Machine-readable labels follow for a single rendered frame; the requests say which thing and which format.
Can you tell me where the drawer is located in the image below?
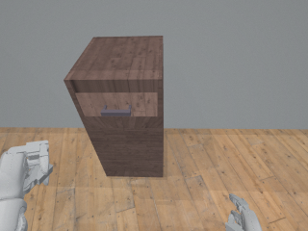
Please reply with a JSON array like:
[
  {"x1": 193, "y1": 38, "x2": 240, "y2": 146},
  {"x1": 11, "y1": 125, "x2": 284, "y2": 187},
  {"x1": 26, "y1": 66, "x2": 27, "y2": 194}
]
[{"x1": 75, "y1": 92, "x2": 158, "y2": 116}]

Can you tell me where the right robot hand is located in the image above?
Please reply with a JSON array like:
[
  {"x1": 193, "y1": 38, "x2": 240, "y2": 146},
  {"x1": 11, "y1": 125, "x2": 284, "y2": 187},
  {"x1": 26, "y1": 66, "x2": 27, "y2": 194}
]
[{"x1": 225, "y1": 193, "x2": 263, "y2": 231}]

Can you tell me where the handle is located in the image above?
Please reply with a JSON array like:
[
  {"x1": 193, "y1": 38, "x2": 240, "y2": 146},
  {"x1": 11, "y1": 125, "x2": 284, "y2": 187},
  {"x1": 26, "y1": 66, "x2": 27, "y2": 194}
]
[{"x1": 100, "y1": 105, "x2": 132, "y2": 116}]

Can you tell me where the left robot hand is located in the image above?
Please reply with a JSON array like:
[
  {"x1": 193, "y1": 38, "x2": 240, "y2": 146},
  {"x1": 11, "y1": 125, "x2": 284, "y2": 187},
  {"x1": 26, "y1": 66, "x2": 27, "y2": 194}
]
[{"x1": 0, "y1": 140, "x2": 53, "y2": 200}]

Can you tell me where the robot left forearm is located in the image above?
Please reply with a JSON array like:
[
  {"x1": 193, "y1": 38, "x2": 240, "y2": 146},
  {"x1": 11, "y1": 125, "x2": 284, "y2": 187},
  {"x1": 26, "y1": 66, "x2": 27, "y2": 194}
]
[{"x1": 0, "y1": 198, "x2": 28, "y2": 231}]

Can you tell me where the cabinet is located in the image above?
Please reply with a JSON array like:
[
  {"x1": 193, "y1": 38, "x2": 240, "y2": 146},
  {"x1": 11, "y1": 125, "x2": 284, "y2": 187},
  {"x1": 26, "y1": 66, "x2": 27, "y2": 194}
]
[{"x1": 64, "y1": 36, "x2": 164, "y2": 178}]

